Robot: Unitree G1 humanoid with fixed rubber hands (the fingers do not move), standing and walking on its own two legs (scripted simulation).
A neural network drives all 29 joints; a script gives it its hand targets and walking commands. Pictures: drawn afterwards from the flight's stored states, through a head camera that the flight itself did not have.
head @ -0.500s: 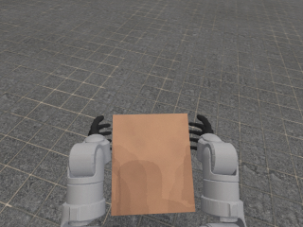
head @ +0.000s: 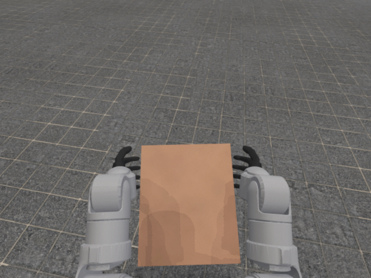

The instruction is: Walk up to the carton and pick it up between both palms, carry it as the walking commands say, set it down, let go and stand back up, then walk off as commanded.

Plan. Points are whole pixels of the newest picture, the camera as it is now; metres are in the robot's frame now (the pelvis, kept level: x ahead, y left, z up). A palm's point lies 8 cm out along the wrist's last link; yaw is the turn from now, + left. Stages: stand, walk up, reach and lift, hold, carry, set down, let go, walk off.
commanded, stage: carry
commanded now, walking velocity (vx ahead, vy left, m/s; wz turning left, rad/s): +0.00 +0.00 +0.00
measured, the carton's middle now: (186, 201) +0.31 -0.01 -0.03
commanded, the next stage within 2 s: hold in 1.90 s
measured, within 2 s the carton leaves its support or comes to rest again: neither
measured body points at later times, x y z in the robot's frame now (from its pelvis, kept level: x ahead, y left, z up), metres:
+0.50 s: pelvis +0.01 -0.01 +0.00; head -0.01 -0.01 +0.45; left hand +0.30 +0.14 +0.09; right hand +0.31 -0.14 +0.09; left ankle +0.14 +0.13 -0.72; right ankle +0.05 -0.11 -0.72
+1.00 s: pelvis +0.05 -0.02 +0.00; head +0.04 -0.04 +0.45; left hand +0.36 +0.11 +0.09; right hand +0.36 -0.17 +0.09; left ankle +0.14 +0.13 -0.72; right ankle +0.05 -0.11 -0.72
